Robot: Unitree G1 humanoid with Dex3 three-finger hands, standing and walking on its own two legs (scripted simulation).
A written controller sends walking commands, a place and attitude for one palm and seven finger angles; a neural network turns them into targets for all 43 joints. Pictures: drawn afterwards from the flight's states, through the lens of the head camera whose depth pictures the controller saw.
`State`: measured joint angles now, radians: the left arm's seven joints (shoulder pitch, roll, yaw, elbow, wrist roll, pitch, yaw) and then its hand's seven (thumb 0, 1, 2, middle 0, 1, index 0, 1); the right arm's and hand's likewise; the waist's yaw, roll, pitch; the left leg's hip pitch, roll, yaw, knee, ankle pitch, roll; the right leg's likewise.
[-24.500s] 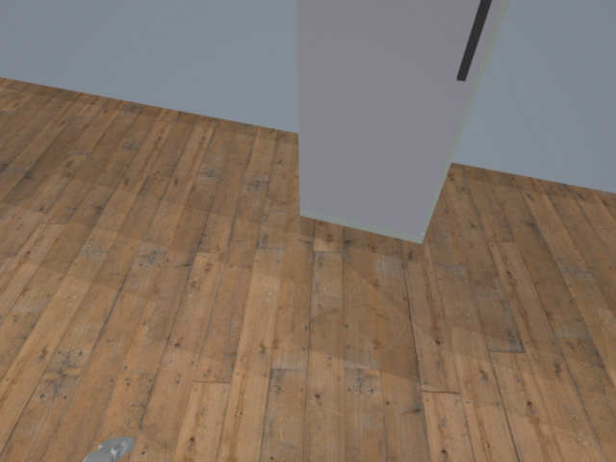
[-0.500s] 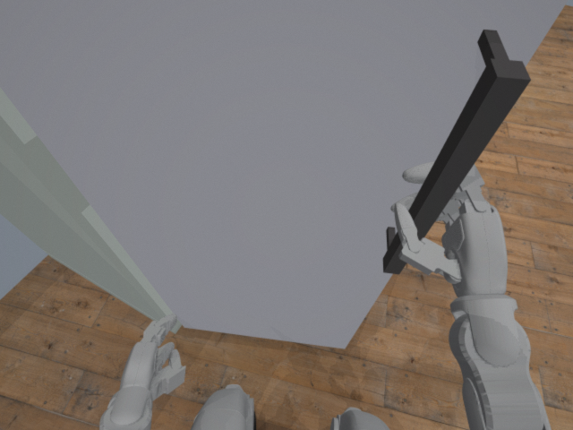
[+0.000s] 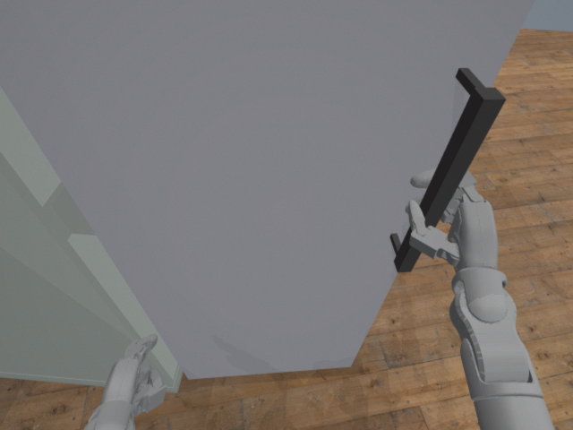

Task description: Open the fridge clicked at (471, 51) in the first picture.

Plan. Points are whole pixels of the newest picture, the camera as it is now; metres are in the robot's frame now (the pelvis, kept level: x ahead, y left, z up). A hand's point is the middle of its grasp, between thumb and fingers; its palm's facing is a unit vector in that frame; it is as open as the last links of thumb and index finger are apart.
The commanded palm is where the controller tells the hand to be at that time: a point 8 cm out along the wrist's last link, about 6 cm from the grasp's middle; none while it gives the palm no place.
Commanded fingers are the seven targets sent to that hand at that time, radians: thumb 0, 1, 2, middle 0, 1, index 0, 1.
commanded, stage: stop walking and hold the door back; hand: right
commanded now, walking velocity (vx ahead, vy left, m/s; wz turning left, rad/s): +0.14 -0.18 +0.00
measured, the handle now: (428, 189) +0.38 -0.17 +0.16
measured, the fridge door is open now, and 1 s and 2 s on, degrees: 81 76 71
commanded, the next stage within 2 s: loosen the grip on the handle in 0.88 s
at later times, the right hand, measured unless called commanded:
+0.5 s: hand (413, 209) +0.36 -0.15 +0.14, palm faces +0.14 +0.96 -0.23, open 5.5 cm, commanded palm +0.36 -0.21 +0.13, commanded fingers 0.00 -0.90 -0.90 0.45 1.40 0.45 1.40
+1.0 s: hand (412, 201) +0.38 -0.15 +0.14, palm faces +0.06 +0.98 -0.19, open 5.6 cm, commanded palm +0.35 -0.20 +0.13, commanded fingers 0.00 -0.66 -0.78 0.45 1.40 0.45 1.40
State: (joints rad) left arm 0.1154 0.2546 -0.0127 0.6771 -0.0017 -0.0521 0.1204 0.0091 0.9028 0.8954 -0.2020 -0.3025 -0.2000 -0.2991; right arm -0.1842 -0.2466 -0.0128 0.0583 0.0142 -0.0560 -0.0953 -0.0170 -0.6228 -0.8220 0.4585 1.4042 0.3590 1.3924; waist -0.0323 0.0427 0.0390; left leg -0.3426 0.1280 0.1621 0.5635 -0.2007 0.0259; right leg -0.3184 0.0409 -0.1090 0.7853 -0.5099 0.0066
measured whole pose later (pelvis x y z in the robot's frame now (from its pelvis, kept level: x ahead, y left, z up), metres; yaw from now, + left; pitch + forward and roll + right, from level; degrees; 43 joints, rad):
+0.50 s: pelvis -0.08 +0.01 +0.00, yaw -1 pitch -2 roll -5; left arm 0.31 0.28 -0.01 0.80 -0.03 -0.04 0.13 0.01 0.90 0.89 -0.21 -0.30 -0.20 -0.30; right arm -0.79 -0.31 -0.18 0.97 0.02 -0.12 -0.03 -0.05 -0.65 -0.81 0.46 1.40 0.44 1.40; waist 0.05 0.01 0.05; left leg -0.38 0.10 -0.01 0.60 -0.22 0.02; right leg -0.34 0.00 -0.10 0.73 -0.42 -0.01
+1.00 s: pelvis -0.07 -0.01 +0.00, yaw +2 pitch -1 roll -1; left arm 0.23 0.26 0.00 0.73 -0.01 -0.09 0.11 0.01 0.90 0.89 -0.21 -0.30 -0.20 -0.30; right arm -0.76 -0.28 -0.21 0.89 -0.03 -0.16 0.00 -0.03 -0.65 -0.79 0.45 1.40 0.44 1.40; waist 0.05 -0.02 0.05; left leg -0.33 0.01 0.02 0.57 -0.22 0.01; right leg -0.26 -0.04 -0.06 0.54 -0.24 0.01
